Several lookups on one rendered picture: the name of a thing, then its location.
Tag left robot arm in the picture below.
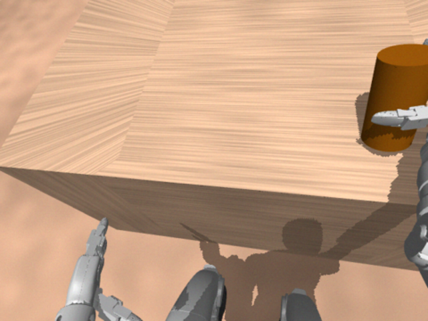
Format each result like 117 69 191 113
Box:
55 304 96 321

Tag right robot hand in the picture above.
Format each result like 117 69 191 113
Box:
371 38 428 130

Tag left robot hand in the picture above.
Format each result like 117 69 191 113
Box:
65 217 142 321

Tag right robot arm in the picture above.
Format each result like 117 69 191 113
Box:
404 133 428 287

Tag can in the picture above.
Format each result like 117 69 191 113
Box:
361 44 428 152

